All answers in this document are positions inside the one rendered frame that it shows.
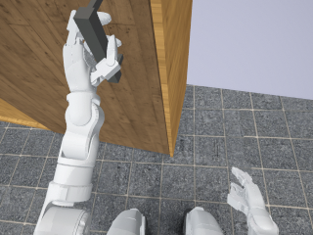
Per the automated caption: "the handle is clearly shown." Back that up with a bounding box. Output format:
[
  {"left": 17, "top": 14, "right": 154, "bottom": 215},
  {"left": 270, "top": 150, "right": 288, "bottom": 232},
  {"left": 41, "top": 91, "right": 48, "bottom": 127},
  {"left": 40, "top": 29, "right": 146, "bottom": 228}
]
[{"left": 73, "top": 0, "right": 124, "bottom": 83}]

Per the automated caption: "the wardrobe door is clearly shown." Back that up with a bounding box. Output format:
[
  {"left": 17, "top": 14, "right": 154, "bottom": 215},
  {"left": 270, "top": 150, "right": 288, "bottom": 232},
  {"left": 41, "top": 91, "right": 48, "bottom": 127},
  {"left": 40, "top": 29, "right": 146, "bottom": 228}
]
[
  {"left": 0, "top": 98, "right": 39, "bottom": 123},
  {"left": 0, "top": 0, "right": 170, "bottom": 155}
]

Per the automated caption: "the robot right forearm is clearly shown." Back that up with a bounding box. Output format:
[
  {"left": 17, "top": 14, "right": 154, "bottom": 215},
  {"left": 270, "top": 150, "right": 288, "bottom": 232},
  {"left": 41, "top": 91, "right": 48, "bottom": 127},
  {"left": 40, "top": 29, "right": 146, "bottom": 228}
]
[{"left": 246, "top": 208, "right": 279, "bottom": 235}]

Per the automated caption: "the robot left forearm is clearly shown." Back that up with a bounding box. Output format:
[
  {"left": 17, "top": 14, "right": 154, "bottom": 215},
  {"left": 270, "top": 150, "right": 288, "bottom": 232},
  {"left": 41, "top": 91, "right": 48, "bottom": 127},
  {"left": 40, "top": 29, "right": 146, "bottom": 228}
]
[{"left": 33, "top": 90, "right": 105, "bottom": 235}]

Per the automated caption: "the robot right thigh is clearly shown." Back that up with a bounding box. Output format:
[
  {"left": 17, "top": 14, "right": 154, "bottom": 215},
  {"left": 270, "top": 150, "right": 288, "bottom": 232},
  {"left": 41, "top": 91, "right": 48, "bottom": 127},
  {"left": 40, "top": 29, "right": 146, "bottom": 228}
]
[{"left": 186, "top": 210, "right": 224, "bottom": 235}]

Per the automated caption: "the robot left hand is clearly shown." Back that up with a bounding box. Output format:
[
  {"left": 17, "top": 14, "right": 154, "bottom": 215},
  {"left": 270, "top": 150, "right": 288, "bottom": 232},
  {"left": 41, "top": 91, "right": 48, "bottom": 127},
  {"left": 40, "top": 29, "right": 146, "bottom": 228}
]
[{"left": 63, "top": 10, "right": 122, "bottom": 93}]

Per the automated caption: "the robot right hand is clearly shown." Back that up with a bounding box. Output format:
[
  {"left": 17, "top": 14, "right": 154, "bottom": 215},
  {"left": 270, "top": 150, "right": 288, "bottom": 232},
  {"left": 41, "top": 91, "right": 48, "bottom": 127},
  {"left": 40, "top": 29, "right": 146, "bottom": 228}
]
[{"left": 227, "top": 166, "right": 266, "bottom": 217}]

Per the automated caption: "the left robot upper arm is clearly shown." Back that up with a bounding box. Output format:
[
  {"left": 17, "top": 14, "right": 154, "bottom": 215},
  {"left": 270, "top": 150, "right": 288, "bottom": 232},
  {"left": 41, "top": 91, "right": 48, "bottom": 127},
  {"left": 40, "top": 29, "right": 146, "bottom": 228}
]
[{"left": 35, "top": 207, "right": 92, "bottom": 235}]

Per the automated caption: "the robot right foot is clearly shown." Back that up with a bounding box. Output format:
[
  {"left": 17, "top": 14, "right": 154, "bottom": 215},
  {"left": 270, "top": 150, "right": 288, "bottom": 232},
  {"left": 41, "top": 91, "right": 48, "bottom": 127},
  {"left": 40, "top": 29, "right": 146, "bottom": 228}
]
[{"left": 182, "top": 208, "right": 192, "bottom": 235}]

